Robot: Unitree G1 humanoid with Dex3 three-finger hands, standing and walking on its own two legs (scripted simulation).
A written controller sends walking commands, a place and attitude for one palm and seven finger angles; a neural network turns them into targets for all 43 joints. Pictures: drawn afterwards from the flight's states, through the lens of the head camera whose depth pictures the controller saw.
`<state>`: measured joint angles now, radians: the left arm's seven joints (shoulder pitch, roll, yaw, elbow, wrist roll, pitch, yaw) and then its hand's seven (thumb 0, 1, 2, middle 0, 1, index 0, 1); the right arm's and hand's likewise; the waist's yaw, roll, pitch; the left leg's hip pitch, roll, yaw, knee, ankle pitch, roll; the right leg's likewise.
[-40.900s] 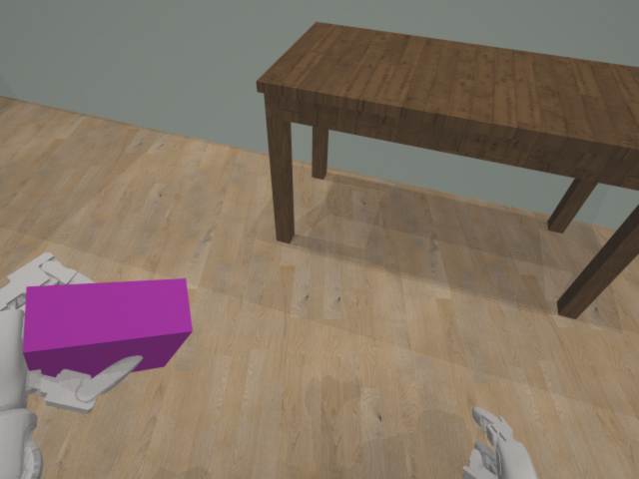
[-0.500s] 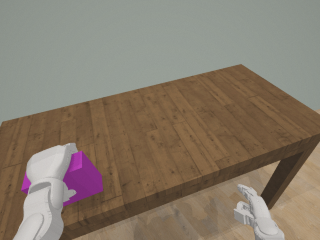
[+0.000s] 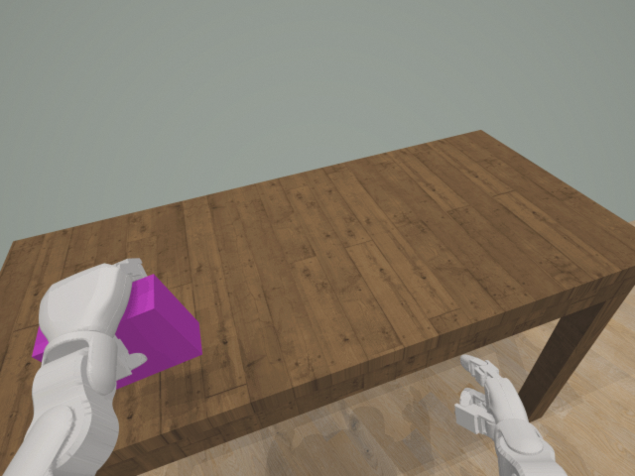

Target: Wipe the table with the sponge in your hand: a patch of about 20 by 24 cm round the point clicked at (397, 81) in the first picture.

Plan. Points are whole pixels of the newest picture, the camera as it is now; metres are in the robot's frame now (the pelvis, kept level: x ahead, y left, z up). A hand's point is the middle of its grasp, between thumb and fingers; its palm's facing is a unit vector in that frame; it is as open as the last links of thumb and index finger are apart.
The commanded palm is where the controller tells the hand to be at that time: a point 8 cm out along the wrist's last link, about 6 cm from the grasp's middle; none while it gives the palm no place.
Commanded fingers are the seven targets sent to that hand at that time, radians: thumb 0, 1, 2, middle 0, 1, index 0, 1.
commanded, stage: lift the sponge slowly off the table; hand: left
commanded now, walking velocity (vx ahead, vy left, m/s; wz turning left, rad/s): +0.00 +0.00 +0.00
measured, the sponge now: (135, 344) +0.23 +0.28 +0.08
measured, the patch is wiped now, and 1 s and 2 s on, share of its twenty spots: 0.90 0.90 0.90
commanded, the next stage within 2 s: bring the sponge back beside the body in 0.10 s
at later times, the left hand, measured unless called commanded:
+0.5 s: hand (114, 333) +0.21 +0.28 +0.12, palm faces +0.12 -0.15 -0.98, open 9.2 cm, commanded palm +0.18 +0.28 +0.19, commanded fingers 0.00 0.10 1.30 -1.20 -1.60 -1.20 -1.60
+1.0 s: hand (106, 348) +0.20 +0.29 +0.11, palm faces +0.12 -0.16 -0.98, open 9.2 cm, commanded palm +0.16 +0.28 +0.19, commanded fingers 0.00 0.10 1.30 -1.20 -1.60 -1.20 -1.60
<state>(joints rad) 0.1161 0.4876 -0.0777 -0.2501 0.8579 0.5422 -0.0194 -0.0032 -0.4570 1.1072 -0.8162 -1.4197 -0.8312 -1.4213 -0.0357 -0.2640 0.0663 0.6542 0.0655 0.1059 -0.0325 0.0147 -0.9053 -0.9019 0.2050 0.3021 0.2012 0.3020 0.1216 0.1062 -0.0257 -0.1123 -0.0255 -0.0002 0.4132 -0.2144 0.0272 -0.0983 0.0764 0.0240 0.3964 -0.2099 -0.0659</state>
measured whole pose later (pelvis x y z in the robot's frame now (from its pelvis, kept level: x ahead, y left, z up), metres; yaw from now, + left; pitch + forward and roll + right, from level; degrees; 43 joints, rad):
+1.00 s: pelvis -0.01 +0.00 +0.00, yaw +0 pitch -6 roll +0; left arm 0.21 0.49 -0.05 -0.31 0.84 0.51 -0.02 0.00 -0.45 1.10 -0.82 -1.42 -0.83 -1.42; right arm -0.03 -0.27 0.07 0.64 0.06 0.08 -0.04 0.01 -0.91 -0.90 0.21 0.30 0.20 0.30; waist 0.13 0.11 -0.01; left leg -0.12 -0.03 -0.01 0.43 -0.21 0.03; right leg -0.10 0.08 0.02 0.40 -0.20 -0.06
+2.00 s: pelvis -0.01 +0.00 +0.00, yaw +1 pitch -3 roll -1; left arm 0.32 0.44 0.16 -0.35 0.18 0.23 0.03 0.00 -0.45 1.10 -0.82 -1.42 -0.83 -1.42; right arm 0.07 -0.25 0.06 0.53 0.04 0.05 -0.05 0.01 -0.91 -0.90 0.20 0.30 0.20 0.30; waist 0.09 0.09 -0.03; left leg -0.22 -0.03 -0.04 0.51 -0.25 0.04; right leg -0.16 0.09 0.00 0.40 -0.19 -0.06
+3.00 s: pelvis -0.12 +0.04 -0.02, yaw +0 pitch +2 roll -5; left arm 0.41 0.35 0.32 -0.53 -0.02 -0.14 0.11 -0.01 -0.45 1.10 -0.82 -1.42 -0.83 -1.42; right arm 0.16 -0.19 0.04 0.59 0.00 -0.07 -0.05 0.01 -0.90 -0.90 0.21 0.30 0.21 0.30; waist 0.01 0.04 -0.02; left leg -0.51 0.02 -0.01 0.58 -0.09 0.06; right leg -0.26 0.10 0.04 0.49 -0.27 0.01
